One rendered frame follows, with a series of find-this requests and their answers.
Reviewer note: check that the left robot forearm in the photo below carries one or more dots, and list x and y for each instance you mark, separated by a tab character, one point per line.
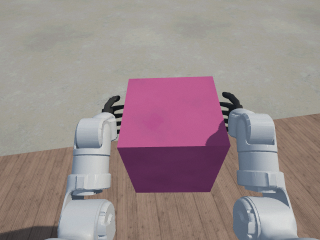
90	165

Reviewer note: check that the robot right hand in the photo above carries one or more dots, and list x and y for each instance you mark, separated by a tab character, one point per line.
231	106

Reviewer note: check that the carton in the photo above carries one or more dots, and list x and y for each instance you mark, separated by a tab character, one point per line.
173	137

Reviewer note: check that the right robot upper arm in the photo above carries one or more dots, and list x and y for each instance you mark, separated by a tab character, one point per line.
264	218

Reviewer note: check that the right robot forearm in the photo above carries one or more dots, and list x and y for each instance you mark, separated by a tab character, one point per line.
257	154

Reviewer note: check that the robot left hand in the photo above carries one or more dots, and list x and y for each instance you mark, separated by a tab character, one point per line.
108	108

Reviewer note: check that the left robot upper arm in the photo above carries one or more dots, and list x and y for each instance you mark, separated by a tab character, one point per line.
87	219

